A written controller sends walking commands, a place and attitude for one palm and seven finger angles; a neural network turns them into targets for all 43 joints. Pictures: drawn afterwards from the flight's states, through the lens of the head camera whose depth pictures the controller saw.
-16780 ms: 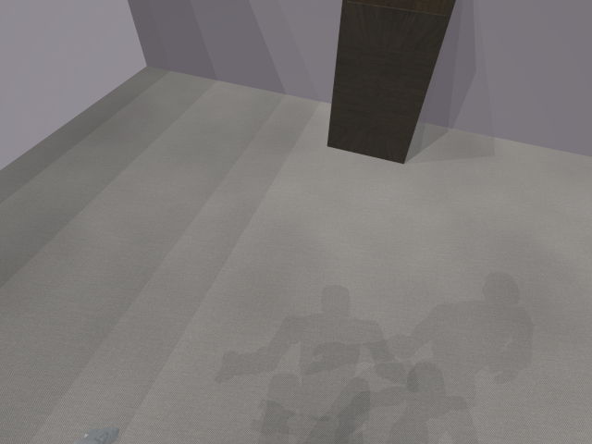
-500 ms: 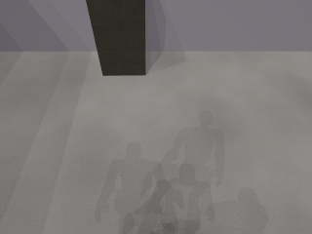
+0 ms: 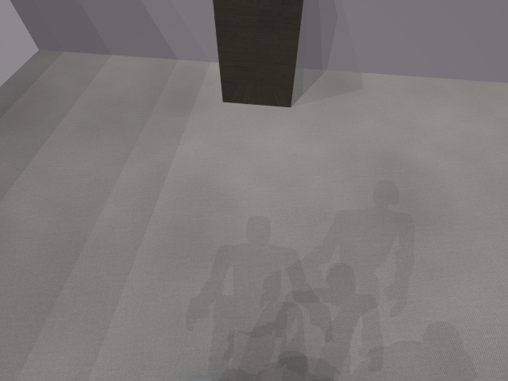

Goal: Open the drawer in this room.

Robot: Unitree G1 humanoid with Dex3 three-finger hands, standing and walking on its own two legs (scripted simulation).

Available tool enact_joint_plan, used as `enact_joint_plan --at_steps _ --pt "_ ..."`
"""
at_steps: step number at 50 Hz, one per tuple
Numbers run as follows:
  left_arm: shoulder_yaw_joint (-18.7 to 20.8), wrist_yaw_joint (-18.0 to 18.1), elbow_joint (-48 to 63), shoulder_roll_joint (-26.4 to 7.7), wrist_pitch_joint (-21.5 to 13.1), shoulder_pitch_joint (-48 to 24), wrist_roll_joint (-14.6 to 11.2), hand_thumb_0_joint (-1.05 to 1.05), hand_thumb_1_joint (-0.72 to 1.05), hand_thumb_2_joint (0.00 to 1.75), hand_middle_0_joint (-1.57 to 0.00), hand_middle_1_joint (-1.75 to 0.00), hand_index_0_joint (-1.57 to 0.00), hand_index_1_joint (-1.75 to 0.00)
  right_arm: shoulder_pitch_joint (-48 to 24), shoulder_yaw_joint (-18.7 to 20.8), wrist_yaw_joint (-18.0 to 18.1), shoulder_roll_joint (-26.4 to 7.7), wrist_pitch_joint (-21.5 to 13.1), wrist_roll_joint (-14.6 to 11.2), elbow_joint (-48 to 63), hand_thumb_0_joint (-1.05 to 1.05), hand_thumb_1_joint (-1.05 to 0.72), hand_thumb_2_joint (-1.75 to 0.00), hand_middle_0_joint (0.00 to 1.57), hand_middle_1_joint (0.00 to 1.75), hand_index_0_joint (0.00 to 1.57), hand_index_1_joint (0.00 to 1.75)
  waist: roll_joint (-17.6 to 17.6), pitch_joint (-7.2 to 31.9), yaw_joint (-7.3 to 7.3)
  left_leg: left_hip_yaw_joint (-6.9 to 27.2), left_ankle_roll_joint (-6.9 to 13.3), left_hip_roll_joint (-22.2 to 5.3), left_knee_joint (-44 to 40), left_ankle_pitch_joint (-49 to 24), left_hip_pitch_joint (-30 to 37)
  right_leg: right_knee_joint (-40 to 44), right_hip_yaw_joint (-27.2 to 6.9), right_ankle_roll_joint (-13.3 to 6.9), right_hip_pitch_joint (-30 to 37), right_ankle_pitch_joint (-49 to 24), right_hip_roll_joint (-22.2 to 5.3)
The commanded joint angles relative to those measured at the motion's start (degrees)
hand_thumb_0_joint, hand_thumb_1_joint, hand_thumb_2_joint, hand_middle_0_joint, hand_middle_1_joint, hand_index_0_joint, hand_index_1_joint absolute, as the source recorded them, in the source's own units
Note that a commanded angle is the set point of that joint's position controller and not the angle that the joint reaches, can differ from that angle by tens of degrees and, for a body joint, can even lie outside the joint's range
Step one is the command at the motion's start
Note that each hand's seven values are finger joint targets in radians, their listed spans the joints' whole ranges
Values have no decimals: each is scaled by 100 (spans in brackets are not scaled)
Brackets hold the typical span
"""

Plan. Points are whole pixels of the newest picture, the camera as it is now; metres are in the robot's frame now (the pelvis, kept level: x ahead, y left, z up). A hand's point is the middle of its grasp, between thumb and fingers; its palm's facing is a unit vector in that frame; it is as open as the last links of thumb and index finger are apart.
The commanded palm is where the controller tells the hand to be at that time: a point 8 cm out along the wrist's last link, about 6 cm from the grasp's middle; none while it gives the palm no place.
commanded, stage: turn or walk to find it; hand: left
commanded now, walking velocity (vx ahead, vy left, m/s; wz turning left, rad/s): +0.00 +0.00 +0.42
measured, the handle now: out of the picture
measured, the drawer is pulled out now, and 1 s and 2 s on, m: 0.00 0.00 0.00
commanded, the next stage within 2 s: stand and wait in 0.24 s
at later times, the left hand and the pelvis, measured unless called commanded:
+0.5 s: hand out of the picture +0.05 +0.20 -0.16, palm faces +0.13 -0.95 -0.28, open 7.4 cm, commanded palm none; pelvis -0.01 -0.01 -0.01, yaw +7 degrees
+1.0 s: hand out of the picture -0.08 +0.22 -0.18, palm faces +0.29 -0.93 -0.22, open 7.4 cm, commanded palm none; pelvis -0.03 +0.02 +0.00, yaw +14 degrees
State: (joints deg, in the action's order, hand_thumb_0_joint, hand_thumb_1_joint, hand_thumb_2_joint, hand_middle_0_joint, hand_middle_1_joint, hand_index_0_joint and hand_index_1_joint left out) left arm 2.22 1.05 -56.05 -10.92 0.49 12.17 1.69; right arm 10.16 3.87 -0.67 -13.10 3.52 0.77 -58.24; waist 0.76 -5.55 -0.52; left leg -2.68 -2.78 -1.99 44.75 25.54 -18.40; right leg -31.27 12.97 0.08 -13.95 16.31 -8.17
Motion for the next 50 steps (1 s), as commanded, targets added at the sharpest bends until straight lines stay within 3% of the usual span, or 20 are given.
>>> enact_joint_plan --at_steps 1,2,3,4,5,9,16,20,21,22,23,24,27,30,38,42,43,45,47,50 --pt "339 45 249 -1248 8 176 -69 0 90 90 -20 -30 -20 -30 287 16 -2 -427 -260 -22 403 0 -90 -90 20 30 20 30 560 942 95 -189 107 -39 -2037 -1350 940 -82 -577 -245 284 -1782 -1031" --pt "311 23 386 -991 62 255 -118 0 90 90 -20 -30 -20 -30 443 114 10 -874 -318 20 441 0 -90 -90 20 30 20 30 -654 997 186 1030 455 -905 -2501 -2091 1539 -1008 -284 132 -708 -521 -482" --pt "197 -2 618 -629 92 28 -105 0 90 90 -20 -30 -20 -30 666 219 37 -1354 -308 45 448 0 -90 -90 20 30 20 30 -1953 747 314 2326 1078 -2055 -2774 -3640 1614 -2020 -307 417 -1737 1896 87" --pt "166 18 701 -681 144 -325 -72 0 90 90 -20 -30 -20 -30 828 226 103 -1361 -298 58 355 0 -90 -90 20 30 20 30 -1527 768 454 2411 1419 -2174 -2744 -3757 1366 -2666 -826 368 -1751 1958 91" --pt "194 26 637 -625 171 -499 -84 0 90 90 -20 -30 -20 -30 687 208 159 -1258 -302 68 324 0 -90 -90 20 30 20 30 -1684 720 370 2210 1388 -1900 -2692 -3643 1258 -3013 -1054 366 -1863 1714 118" --pt "194 -54 392 -699 132 -232 -97 0 90 90 -20 -30 -20 -30 76 93 176 -909 -346 43 507 0 -90 -90 20 30 20 30 -937 669 89 1280 1160 -1211 -2524 -3745 1141 -3032 -1094 427 -1621 842 205" --pt "88 -22 429 -531 109 -307 -109 0 90 90 -20 -30 -20 -30 251 124 168 -863 -316 59 432 0 -90 -90 20 30 20 30 -921 778 191 1420 1232 -1154 -2440 -3733 1307 -1665 -1007 403 -1066 956 433" --pt "50 9 165 -493 1 225 -117 0 90 90 -20 -30 -20 -30 74 87 166 -750 -308 41 359 0 -90 -90 20 30 20 30 -864 806 -42 1352 981 -932 -2109 -3373 805 70 -853 320 101 34 559" --pt "49 25 44 -592 -52 460 -106 0 90 90 -20 -30 -20 -30 59 68 154 -666 -324 2 314 0 -90 -90 20 30 20 30 -647 867 -139 1200 748 -735 -1840 -2917 608 807 -913 299 599 -602 452" --pt "70 64 -6 -858 -125 520 -58 0 90 90 -20 -30 -20 -30 203 13 141 -345 -349 -45 292 0 -90 -90 20 30 20 30 173 914 -95 834 438 -352 -1268 -2042 50 1136 -1650 101 1173 -1113 -229" --pt "92 78 -1 -1186 -167 446 -38 0 90 90 -20 -30 -20 -30 241 -76 118 -82 -342 -76 372 0 -90 -90 20 30 20 30 1156 773 -23 400 181 192 -904 -389 -500 1292 -2560 -363 1211 -1872 -1154" --pt "172 60 67 -1306 -185 445 -63 0 90 90 -20 -30 -20 -30 55 -34 155 -258 -223 -36 436 0 -90 -90 20 30 20 30 1724 635 -183 542 164 194 -227 669 -347 1654 -2944 -824 479 -1664 -1506" --pt "65 64 63 -887 -149 24 -62 0 90 90 -20 -30 -20 -30 186 -17 148 -230 -181 -11 123 0 -90 -90 20 30 20 30 732 214 62 553 200 83 606 222 -304 1467 -2299 -985 152 -1961 -971" --pt "107 64 36 -861 -176 158 -70 0 90 90 -20 -30 -20 -30 235 -15 124 -204 -151 -32 22 0 -90 -90 20 30 20 30 743 450 12 408 84 103 893 40 -408 1247 -1715 -880 579 -2748 -829" --pt "263 93 -86 -1136 -110 530 -3 0 90 90 -20 -30 -20 -30 -221 -50 87 -165 -181 -62 202 0 -90 -90 20 30 20 30 874 662 -258 138 26 65 15 275 -373 1021 -1656 -1000 1030 -2915 -1136" --pt "295 95 -41 -1198 -45 249 -48 0 90 90 -20 -30 -20 -30 192 -66 84 -193 -224 -48 139 0 -90 -90 20 30 20 30 766 782 11 -81 71 62 -1430 -710 576 619 -1294 -623 525 -2101 -1054" --pt "285 83 -20 -1133 -9 197 -91 0 90 90 -20 -30 -20 -30 366 -44 72 -290 -261 -33 108 0 -90 -90 20 30 20 30 444 815 122 -2 131 -25 -2107 -1312 1114 270 -1068 -348 101 -1583 -881" --pt "108 28 154 -476 47 256 -136 0 90 90 -20 -30 -20 -30 510 52 108 -975 -335 52 141 0 -90 -90 20 30 20 30 -1732 760 151 2208 961 -1801 -3028 -2059 1576 -1206 -490 271 -1311 1354 224" --pt "34 7 62 -427 88 -93 -22 0 90 90 -20 -30 -20 -30 534 -10 207 -840 -397 81 21 0 -90 -90 20 30 20 30 -1472 457 246 2283 1217 -1759 -3532 -197 1138 -2250 -1034 216 -1464 1504 300" --pt "35 -145 -186 -445 15 26 7 0 90 90 -20 -30 -20 -30 552 -65 224 -612 -484 63 -28 0 -90 -90 20 30 20 30 -965 1 168 1456 1129 -1443 -3564 -218 1234 -2890 -1150 110 -1936 738 328"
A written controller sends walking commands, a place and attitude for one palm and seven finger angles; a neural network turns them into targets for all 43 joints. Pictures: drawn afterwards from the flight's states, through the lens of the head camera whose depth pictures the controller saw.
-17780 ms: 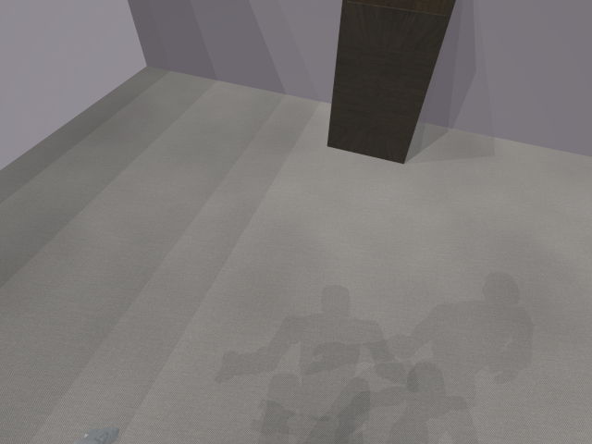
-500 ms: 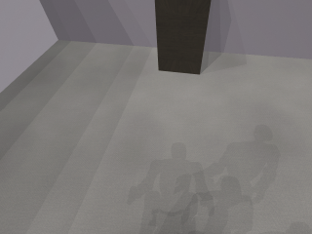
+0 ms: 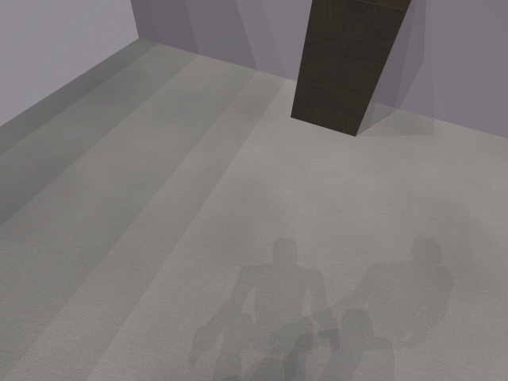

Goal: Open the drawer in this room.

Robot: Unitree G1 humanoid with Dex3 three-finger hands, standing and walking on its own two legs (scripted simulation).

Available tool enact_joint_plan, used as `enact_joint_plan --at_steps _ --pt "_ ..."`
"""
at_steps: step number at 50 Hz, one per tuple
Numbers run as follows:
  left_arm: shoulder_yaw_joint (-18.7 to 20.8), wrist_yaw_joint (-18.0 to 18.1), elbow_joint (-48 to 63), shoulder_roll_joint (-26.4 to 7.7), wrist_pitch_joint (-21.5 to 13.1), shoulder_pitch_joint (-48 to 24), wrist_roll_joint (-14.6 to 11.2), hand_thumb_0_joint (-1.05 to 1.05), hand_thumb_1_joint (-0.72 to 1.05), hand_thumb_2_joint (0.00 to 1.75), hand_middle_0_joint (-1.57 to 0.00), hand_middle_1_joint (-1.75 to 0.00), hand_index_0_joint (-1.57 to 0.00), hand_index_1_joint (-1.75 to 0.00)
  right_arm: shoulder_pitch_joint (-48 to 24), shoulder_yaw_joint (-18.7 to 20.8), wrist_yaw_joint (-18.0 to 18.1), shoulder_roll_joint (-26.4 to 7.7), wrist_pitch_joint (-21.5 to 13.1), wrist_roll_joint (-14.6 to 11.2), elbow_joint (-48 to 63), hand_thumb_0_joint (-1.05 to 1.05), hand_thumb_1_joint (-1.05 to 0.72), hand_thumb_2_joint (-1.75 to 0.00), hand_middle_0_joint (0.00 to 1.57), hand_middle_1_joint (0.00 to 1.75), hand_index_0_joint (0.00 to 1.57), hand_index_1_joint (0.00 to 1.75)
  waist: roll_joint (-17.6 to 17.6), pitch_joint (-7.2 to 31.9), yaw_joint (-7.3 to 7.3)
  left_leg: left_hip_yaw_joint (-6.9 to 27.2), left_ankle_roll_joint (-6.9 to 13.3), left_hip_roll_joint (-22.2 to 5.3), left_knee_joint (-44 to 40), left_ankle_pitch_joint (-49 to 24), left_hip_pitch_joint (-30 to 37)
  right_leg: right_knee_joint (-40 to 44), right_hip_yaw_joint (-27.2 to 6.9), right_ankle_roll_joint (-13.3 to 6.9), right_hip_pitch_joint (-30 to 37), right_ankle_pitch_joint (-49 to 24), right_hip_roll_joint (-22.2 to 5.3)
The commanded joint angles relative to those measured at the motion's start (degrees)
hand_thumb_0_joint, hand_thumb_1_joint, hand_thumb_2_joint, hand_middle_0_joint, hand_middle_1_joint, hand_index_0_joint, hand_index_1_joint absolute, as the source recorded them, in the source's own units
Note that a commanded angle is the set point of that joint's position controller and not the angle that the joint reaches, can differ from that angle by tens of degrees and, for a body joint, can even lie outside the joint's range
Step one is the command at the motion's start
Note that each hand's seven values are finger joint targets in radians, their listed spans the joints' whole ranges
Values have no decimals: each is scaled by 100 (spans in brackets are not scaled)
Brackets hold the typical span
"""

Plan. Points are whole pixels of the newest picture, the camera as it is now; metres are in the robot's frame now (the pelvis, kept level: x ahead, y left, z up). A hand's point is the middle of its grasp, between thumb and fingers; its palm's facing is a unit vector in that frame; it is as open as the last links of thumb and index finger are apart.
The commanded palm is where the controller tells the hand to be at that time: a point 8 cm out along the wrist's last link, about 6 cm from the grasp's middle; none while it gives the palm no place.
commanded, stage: turn or walk to find it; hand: left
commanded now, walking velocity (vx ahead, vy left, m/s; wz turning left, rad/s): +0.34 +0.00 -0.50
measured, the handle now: out of the picture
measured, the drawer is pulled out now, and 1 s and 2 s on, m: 0.00 0.00 0.00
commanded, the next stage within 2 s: stand and wait in 1.14 s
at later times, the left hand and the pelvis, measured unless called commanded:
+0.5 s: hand (207, 351) +0.20 +0.10 -0.16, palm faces -0.15 -0.96 -0.23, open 7.4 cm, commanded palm none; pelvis +0.10 -0.08 +0.00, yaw -12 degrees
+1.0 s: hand (212, 275) +0.35 +0.12 -0.18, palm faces -0.24 -0.96 -0.17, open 7.4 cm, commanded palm none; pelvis +0.32 -0.06 +0.00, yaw -18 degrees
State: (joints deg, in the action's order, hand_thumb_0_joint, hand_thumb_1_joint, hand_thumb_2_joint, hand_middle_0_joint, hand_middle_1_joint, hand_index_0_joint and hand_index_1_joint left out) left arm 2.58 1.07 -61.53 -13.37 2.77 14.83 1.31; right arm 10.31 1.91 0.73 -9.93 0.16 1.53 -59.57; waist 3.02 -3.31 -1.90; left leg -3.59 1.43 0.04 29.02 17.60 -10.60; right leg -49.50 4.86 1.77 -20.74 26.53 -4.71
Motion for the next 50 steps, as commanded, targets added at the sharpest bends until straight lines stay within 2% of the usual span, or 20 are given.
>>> enact_joint_plan --at_steps 1,8,14,16,17,18,19,20,22,24,26,33,38,41,42,43,44,45,47,50 --pt "13 -185 325 -232 -232 -172 37 0 90 90 -20 -30 -20 -30 629 138 83 -914 -187 -24 87 0 -90 -90 20 30 20 30 -1063 -186 295 1367 680 -1640 -1983 399 566 -1186 -329 -57 -1325 -433 -24" --pt "100 -286 618 -102 -216 -594 27 0 90 90 -20 -30 -20 -30 1091 257 91 -918 -323 1 28 0 -90 -90 20 30 20 30 -894 -421 380 785 791 -1953 -2034 -119 894 -591 -293 15 -1714 -792 -235" --pt "148 -378 739 18 -289 -700 17 0 90 90 -20 -30 -20 -30 935 324 49 -1037 -313 60 -36 0 -90 -90 20 30 20 30 -1072 -390 299 114 579 -1930 -1546 -349 404 1017 244 -74 -429 -777 -63" --pt "199 -362 525 -85 -346 -41 28 0 90 90 -20 -30 -20 -30 847 325 33 -1047 -293 44 -52 0 -90 -90 20 30 20 30 -760 -53 -53 -245 341 -1656 -627 -820 154 1700 543 -190 684 -1210 259" --pt "260 -330 266 -346 -406 724 52 0 90 90 -20 -30 -20 -30 803 297 14 -971 -304 10 -41 0 -90 -90 20 30 20 30 -322 289 -416 -668 124 -1301 584 -1272 -290 2021 416 -338 1785 -1217 281" --pt "395 -249 49 -942 -497 1537 75 0 90 90 -20 -30 -20 -30 788 217 -50 -611 -348 -67 101 0 -90 -90 20 30 20 30 1016 815 -736 -1000 -133 -842 2411 -390 -1596 2669 -1344 -822 3045 -427 -950" --pt "437 -171 -66 -1355 -511 1950 -59 0 90 90 -20 -30 -20 -30 456 133 -70 -506 -336 -90 439 0 -90 -90 20 30 20 30 1756 888 -749 -559 -239 -298 3799 1639 -2705 3543 -3554 -1343 3292 -695 -1982" --pt "415 -120 -9 -1303 -528 1649 -86 0 90 90 -20 -30 -20 -30 30 172 -79 -624 -316 -93 477 0 -90 -90 20 30 20 30 1310 619 -757 149 -179 -545 4445 1364 -2897 3809 -3777 -1488 2618 -225 -2042" --pt "282 -93 290 -812 -528 582 -64 0 90 90 -20 -30 -20 -30 -16 213 -108 -581 -295 -25 415 0 -90 -90 20 30 20 30 197 -112 -258 345 -186 -947 4371 336 -2932 3898 -2841 -1290 1521 568 -1722" --pt "157 -88 378 -476 -594 213 -39 0 90 90 -20 -30 -20 -30 400 200 -143 -445 -189 29 187 0 -90 -90 20 30 20 30 203 -49 80 172 -325 -973 3815 -208 -2276 3974 -1742 -987 927 -333 -1206" --pt "142 -83 312 -453 -656 176 -18 0 90 90 -20 -30 -20 -30 706 207 -173 -374 -137 32 84 0 -90 -90 20 30 20 30 325 45 233 41 -418 -932 3334 -369 -2015 3989 -1224 -932 847 -835 -989" --pt "134 -85 21 -454 -783 617 -24 0 90 90 -20 -30 -20 -30 -177 193 -256 -359 -217 2 483 0 -90 -90 20 30 20 30 223 -286 58 -48 -518 -923 1906 -800 -2597 4008 -1064 -1109 1542 -1652 -995" --pt "160 -60 -96 -497 -730 718 7 0 90 90 -20 -30 -20 -30 -653 178 -279 -323 -319 -27 661 0 -90 -90 20 30 20 30 343 -432 -42 -217 -350 -731 907 -577 -1895 3718 -1008 -1036 1567 -2026 -1068" --pt "192 -50 -107 -516 -694 556 -13 0 90 90 -20 -30 -20 -30 207 247 -200 -556 -415 4 408 0 -90 -90 20 30 20 30 -125 -46 426 -382 -243 -461 120 -696 -264 2497 -704 -829 1192 -2772 -813" --pt "177 -69 -39 -386 -690 534 -37 0 90 90 -20 -30 -20 -30 1141 321 -139 -861 -466 45 123 0 -90 -90 20 30 20 30 -686 521 784 -68 -105 -688 -186 -659 1041 1157 -356 -622 706 -2918 -389" --pt "126 -128 37 -44 -666 850 -95 0 90 90 -20 -30 -20 -30 1983 470 -72 -1540 -500 127 -96 0 -90 -90 20 30 20 30 -2047 1278 940 1874 382 -2158 -584 -558 2361 -692 177 -344 -580 -1016 323" --pt "90 -140 233 -38 -718 642 -74 0 90 90 -20 -30 -20 -30 2237 467 -60 -1662 -412 58 -161 0 -90 -90 20 30 20 30 -2192 1300 932 2832 760 -2766 -1239 -278 2360 -1771 -171 -359 -1289 656 535" --pt "91 -116 262 -27 -695 308 -51 0 90 90 -20 -30 -20 -30 1886 424 -22 -1452 -398 23 -145 0 -90 -90 20 30 20 30 -1868 1095 869 2795 777 -2803 -1447 289 1911 -2360 -450 -394 -1615 383 241" --pt "110 -210 282 -12 -645 -131 -2 0 90 90 -20 -30 -20 -30 1194 276 -25 -849 -438 26 59 0 -90 -90 20 30 20 30 -973 190 587 1947 656 -2434 -1709 364 636 -2428 -514 -341 -1656 -448 -195" --pt "109 -233 219 221 -438 169 52 0 90 90 -20 -30 -20 -30 934 214 3 -502 -521 8 43 0 -90 -90 20 30 20 30 -851 44 213 759 488 -1996 -1889 -216 -105 -2050 -412 -204 -1257 -972 -317"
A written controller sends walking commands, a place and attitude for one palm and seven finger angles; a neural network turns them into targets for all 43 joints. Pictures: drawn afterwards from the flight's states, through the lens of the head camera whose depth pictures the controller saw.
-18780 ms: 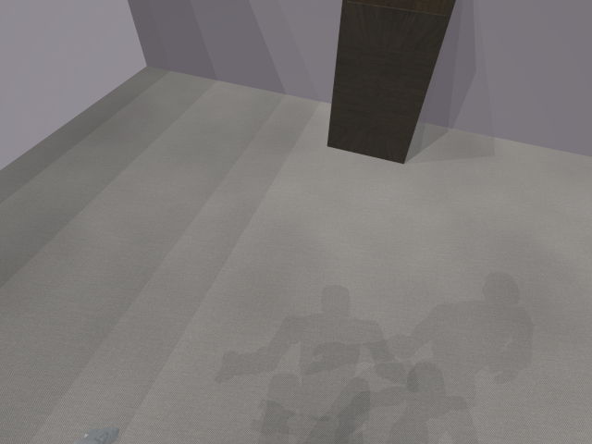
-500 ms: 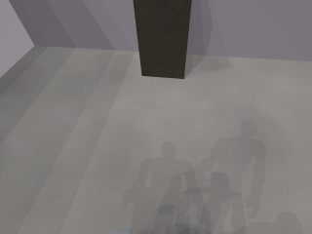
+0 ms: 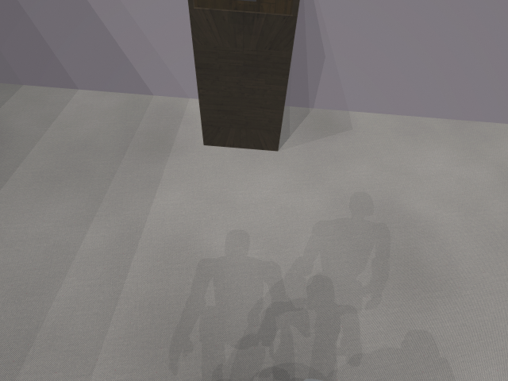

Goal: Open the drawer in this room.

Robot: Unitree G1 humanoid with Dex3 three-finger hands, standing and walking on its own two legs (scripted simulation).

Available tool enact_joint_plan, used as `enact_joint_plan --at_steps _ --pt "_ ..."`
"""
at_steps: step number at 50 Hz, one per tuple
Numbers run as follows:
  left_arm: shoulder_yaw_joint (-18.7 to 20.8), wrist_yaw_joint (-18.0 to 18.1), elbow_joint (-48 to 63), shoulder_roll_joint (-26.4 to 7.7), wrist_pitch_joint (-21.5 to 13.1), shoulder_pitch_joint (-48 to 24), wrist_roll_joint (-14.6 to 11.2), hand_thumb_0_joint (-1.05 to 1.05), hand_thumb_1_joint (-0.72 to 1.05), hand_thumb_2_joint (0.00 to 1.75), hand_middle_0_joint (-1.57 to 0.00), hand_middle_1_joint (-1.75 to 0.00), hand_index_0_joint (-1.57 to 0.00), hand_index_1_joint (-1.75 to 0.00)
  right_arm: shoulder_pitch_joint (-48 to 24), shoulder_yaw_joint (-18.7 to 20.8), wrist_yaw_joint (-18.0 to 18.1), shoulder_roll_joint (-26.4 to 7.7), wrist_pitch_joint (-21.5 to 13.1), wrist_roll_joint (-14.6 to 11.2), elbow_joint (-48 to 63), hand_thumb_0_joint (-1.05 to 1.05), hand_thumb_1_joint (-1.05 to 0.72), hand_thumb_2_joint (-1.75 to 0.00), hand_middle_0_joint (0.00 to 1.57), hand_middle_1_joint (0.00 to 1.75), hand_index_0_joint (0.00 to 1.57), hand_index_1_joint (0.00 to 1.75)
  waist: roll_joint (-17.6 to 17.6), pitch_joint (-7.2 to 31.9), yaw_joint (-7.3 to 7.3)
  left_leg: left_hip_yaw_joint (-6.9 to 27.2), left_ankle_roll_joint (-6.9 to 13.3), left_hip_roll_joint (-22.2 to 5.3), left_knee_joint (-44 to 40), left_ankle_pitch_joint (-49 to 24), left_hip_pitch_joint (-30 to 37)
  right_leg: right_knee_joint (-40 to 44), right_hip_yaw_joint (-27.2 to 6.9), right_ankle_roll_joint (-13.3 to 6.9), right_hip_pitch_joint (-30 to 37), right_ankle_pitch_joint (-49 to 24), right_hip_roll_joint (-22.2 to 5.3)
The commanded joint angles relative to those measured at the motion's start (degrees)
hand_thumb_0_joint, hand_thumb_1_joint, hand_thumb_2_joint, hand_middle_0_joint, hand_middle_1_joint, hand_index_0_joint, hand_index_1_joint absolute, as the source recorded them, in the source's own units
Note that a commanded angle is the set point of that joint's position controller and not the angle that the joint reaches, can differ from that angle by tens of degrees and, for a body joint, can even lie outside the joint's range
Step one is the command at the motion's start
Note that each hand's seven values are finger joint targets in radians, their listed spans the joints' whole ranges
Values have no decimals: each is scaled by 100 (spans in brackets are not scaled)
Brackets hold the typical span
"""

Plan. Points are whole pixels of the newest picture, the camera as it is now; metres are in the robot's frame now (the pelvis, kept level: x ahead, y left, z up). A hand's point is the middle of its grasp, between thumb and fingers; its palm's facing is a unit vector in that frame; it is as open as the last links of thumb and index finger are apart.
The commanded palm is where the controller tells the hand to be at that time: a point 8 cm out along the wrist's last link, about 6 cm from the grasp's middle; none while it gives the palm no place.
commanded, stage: turn or walk to find it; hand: left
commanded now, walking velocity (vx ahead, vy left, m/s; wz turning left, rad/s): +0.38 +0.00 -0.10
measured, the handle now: out of the picture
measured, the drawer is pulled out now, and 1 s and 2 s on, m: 0.00 0.00 0.00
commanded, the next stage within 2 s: stand and wait in 0.14 s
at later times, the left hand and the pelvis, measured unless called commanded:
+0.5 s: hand (216, 293) +0.30 +0.10 -0.15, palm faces -0.01 -0.98 -0.20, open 7.2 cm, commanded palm none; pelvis +0.18 -0.06 +0.00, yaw -1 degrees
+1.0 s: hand (185, 344) +0.21 +0.14 -0.17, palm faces +0.03 -0.98 -0.17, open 7.3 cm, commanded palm none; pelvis +0.24 -0.03 +0.01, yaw -1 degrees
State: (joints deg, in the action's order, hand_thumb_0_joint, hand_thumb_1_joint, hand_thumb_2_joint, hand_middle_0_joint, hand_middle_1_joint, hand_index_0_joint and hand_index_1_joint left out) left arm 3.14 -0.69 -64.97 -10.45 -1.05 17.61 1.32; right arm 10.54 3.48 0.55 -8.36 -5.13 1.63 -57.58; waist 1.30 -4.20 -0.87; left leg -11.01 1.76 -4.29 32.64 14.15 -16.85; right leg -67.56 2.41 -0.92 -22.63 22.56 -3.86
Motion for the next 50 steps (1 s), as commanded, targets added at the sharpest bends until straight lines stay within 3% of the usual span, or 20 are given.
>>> enact_joint_plan --at_steps 1,3,7,12,15,16,17,18,19,21,23,27,30,33,34,36,37,39,44,50 --pt "75 -62 585 -55 -23 -141 58 0 90 90 -20 -30 -20 -30 960 66 32 -597 -8 -3 -169 0 -90 -90 20 30 20 30 -662 73 90 1432 463 -1490 -2322 64 394 -180 -164 98 -1064 -774 -432" --pt "92 -87 692 -63 39 -227 54 0 90 90 -20 -30 -20 -30 962 51 30 -660 -29 -27 -182 0 -90 -90 20 30 20 30 -647 -9 -1 1143 538 -1410 -2427 -219 497 -13 -159 185 -1362 -1137 -477" --pt "77 -129 992 -130 53 -901 49 0 90 90 -20 -30 -20 -30 1212 93 26 -731 -37 -38 -300 0 -90 -90 20 30 20 30 -610 -118 103 843 635 -1371 -2421 -702 1019 1079 -34 300 -1662 -1409 -582" --pt "-39 -72 1122 -62 -50 -1429 20 0 90 90 -20 -30 -20 -30 1524 88 37 -769 65 -7 -515 0 -90 -90 20 30 20 30 -721 -67 329 406 483 -1223 -1569 -2933 1258 2950 452 167 -579 -1401 -149" --pt "-9 -9 734 -321 -147 -297 28 0 90 90 -20 -30 -20 -30 1341 79 51 -832 138 -47 -558 0 -90 -90 20 30 20 30 -649 509 -211 254 144 -1006 -304 -3184 1145 3884 661 83 1137 -2034 101" --pt "45 42 527 -664 -224 291 43 0 90 90 -20 -30 -20 -30 1397 49 17 -718 135 -75 -568 0 -90 -90 20 30 20 30 -203 881 -438 136 -63 -754 616 -2487 607 3998 373 20 2179 -3216 -234" --pt "171 123 329 -1207 -308 835 57 0 90 90 -20 -30 -20 -30 1631 -12 -2 -342 129 -130 -515 0 -90 -90 20 30 20 30 1003 1482 -510 -62 -293 -135 2093 155 -654 3790 -1124 -457 3531 -5599 -1654" --pt "165 120 297 -1450 -321 1001 -78 0 90 90 -20 -30 -20 -30 1648 -36 55 -356 244 -195 -430 0 -90 -90 20 30 20 30 1117 1720 -442 516 -391 135 3080 2324 -805 4144 -1677 -1081 3359 -6775 -2382" --pt "162 147 384 -1362 -319 551 -89 0 90 90 -20 -30 -20 -30 1548 -57 69 -330 314 -189 -461 0 -90 -90 20 30 20 30 1266 1771 -334 1019 -389 -61 3383 2205 -836 4360 -1665 -1160 2947 -6076 -2278" --pt "45 213 574 -898 -220 -358 -91 0 90 90 -20 -30 -20 -30 1257 -61 64 -300 390 -142 -538 0 -90 -90 20 30 20 30 390 996 -74 1109 -406 -263 3291 1532 -820 4671 -1098 -931 1927 -4472 -1851" --pt "-35 220 689 -657 -189 -876 -61 0 90 90 -20 -30 -20 -30 1402 -102 58 -129 516 -107 -616 0 -90 -90 20 30 20 30 418 677 231 971 -466 -311 2579 1140 -257 5038 -402 -661 845 -3311 -1505" --pt "-55 202 742 -458 -115 -1017 -34 0 90 90 -20 -30 -20 -30 1401 -129 29 -71 591 -68 -564 0 -90 -90 20 30 20 30 710 413 247 751 -467 -183 1776 702 49 5568 -271 -619 276 -1375 -1170" --pt "-19 211 683 -571 -75 -945 -31 0 90 90 -20 -30 -20 -30 1125 -151 25 -178 541 -71 -415 0 -90 -90 20 30 20 30 669 445 141 732 -448 -160 919 717 28 5502 -381 -716 663 -1086 -1157" --pt "-45 215 572 -554 -28 -892 -82 0 90 90 -20 -30 -20 -30 1175 -189 41 -222 483 -71 -488 0 -90 -90 20 30 20 30 476 347 227 658 -434 -141 -426 -29 815 5266 -271 -477 352 -536 -950" --pt "-77 207 553 -446 -6 -863 -107 0 90 90 -20 -30 -20 -30 1248 -190 39 -328 434 -74 -533 0 -90 -90 20 30 20 30 109 342 261 872 -384 -256 -924 -366 1100 5021 -172 -283 178 -414 -764" --pt "-114 176 538 -268 39 -584 -115 0 90 90 -20 -30 -20 -30 933 -180 72 -685 386 -58 -399 0 -90 -90 20 30 20 30 -734 43 33 1602 -93 -870 -1662 67 214 4726 74 72 706 -701 -278" --pt "-117 173 454 -250 71 -479 -108 0 90 90 -20 -30 -20 -30 608 -195 73 -690 362 -61 -373 0 -90 -90 20 30 20 30 -1392 70 -62 1780 6 -941 -2061 256 -155 4514 280 219 1154 -999 -244" --pt "-166 173 292 -342 53 -274 -81 0 90 90 -20 -30 -20 -30 360 -226 95 -610 359 -93 -316 0 -90 -90 20 30 20 30 -1118 75 -151 1421 -53 -700 -1985 -90 -74 4597 213 209 1496 -1429 -291" --pt "-251 205 58 -387 -13 -66 -101 0 90 90 -20 -30 -20 -30 666 -248 109 -540 363 -115 -477 0 -90 -90 20 30 20 30 -357 175 16 1077 -175 -469 -1739 -558 581 4916 59 128 1442 -1732 -471" --pt "-290 253 -85 -298 -39 183 -93 0 90 90 -20 -30 -20 -30 795 -256 134 -550 334 -130 -619 0 -90 -90 20 30 20 30 -128 265 66 1005 -128 -466 -1641 -1125 956 4859 62 132 1419 -1998 -496"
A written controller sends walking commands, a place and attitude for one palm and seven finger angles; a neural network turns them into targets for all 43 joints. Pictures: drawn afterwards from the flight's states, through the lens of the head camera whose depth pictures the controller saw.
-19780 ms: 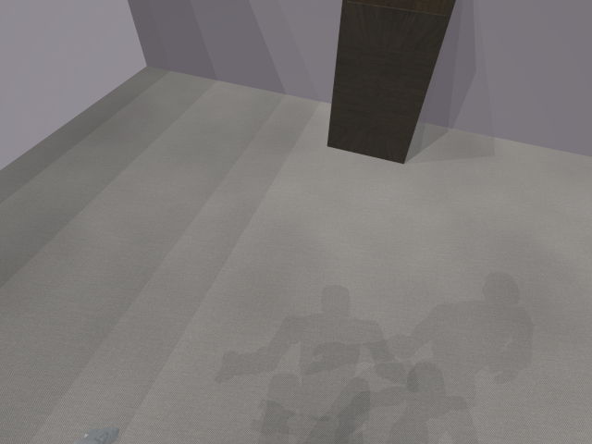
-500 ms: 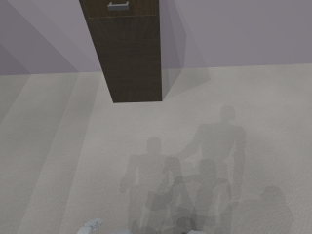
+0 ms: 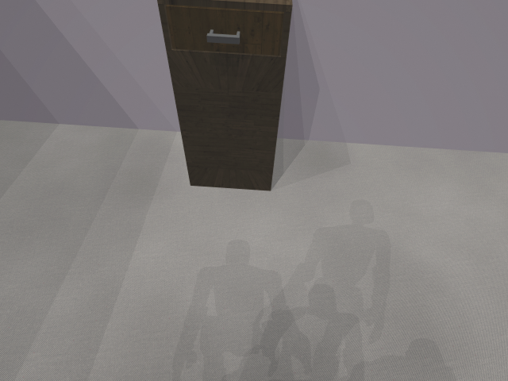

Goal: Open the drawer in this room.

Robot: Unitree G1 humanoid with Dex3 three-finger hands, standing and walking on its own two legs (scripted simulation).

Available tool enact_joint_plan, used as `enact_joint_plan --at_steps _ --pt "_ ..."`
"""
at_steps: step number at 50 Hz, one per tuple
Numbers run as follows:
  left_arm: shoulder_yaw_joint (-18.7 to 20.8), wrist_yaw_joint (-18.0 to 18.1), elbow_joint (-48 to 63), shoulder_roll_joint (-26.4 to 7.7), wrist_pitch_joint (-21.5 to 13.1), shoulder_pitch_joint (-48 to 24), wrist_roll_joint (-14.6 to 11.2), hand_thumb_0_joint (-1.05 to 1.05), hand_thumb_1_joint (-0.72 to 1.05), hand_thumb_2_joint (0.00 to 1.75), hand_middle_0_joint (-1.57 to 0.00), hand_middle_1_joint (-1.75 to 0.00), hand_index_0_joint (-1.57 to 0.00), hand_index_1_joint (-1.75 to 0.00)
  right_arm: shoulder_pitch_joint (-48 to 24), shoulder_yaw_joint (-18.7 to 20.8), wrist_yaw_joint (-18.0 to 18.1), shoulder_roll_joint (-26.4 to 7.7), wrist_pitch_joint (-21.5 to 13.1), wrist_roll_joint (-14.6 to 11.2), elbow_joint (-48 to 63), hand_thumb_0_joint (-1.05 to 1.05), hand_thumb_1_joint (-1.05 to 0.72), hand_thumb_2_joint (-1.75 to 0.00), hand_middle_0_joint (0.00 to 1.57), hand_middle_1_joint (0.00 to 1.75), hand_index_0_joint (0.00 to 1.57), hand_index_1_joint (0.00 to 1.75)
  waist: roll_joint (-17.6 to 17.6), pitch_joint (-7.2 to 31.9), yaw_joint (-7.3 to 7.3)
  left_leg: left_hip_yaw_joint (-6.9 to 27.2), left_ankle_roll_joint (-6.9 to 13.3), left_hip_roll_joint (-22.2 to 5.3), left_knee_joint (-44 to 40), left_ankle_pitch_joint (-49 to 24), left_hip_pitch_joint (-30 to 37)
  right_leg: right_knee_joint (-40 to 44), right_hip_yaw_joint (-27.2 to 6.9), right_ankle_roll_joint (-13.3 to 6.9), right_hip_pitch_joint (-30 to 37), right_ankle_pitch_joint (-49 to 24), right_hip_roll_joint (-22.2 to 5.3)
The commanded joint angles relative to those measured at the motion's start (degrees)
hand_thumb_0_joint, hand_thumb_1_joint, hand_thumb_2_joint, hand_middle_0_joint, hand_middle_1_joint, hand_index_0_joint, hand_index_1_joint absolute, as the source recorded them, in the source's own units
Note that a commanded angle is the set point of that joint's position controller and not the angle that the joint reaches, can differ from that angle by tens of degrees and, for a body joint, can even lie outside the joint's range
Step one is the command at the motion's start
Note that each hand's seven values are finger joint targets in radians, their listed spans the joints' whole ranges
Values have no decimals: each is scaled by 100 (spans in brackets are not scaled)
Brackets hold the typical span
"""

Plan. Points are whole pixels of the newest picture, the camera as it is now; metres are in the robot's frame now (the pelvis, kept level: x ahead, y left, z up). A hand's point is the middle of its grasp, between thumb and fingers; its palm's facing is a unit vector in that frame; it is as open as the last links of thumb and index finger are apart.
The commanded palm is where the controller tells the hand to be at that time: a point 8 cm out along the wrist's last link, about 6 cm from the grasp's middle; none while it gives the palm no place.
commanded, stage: stand and wait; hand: left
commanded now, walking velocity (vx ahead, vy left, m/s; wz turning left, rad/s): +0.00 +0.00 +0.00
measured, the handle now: (224, 36) +1.12 +0.19 +0.04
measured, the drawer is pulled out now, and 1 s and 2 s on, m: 0.00 0.00 0.00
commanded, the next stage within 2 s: look at it before walking up in 0.40 s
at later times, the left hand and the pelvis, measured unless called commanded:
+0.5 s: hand out of the picture +0.02 +0.17 -0.18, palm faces +0.01 -0.98 -0.18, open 7.3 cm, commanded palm none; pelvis +0.03 +0.01 +0.00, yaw -1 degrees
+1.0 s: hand out of the picture +0.01 +0.16 -0.18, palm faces +0.02 -0.99 -0.17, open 7.4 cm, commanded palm none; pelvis +0.02 +0.00 +0.00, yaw -1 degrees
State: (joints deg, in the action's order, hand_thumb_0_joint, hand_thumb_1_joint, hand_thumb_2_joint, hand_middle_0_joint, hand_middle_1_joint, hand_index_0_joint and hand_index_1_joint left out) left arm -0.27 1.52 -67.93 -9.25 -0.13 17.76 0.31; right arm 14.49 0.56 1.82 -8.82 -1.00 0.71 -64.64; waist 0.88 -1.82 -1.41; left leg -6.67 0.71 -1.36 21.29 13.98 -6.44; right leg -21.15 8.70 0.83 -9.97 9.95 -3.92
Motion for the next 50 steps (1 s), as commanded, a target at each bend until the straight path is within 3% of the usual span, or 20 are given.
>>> enact_joint_plan --at_steps 1,24,32,42,50 --pt "51 39 193 -401 -127 200 11 0 90 90 -20 -30 -20 -30 422 36 12 -498 -74 -40 75 0 -90 -90 20 30 20 30 -55 -20 120 566 -15 -761 -489 -1178 -91 201 -565 -49 139 -760 -486" --pt "81 120 238 -270 -80 291 7 0 90 90 -20 -30 -20 -30 839 42 68 -228 -110 -34 -184 0 -90 -90 20 30 20 30 -193 -221 98 483 26 -695 -324 -1812 -171 -135 -496 -82 265 -1062 -456" --pt "78 118 270 -328 -106 267 13 0 90 90 -20 -30 -20 -30 826 61 60 -271 -104 -35 -173 0 -90 -90 20 30 20 30 -58 -156 124 468 29 -686 -296 -1700 -94 -117 -542 -108 261 -1153 -467" --pt "87 103 280 -407 -124 222 21 0 90 90 -20 -30 -20 -30 702 79 47 -347 -95 -42 -121 0 -90 -90 20 30 20 30 -111 -302 139 483 34 -663 -413 -1107 -160 77 -613 -127 187 -819 -471" --pt "128 84 324 -566 -157 123 29 0 90 90 -20 -30 -20 -30 576 124 46 -539 -120 -34 -53 0 -90 -90 20 30 20 30 -168 -215 148 506 43 -668 -423 -1150 -90 105 -636 -165 228 -916 -469"
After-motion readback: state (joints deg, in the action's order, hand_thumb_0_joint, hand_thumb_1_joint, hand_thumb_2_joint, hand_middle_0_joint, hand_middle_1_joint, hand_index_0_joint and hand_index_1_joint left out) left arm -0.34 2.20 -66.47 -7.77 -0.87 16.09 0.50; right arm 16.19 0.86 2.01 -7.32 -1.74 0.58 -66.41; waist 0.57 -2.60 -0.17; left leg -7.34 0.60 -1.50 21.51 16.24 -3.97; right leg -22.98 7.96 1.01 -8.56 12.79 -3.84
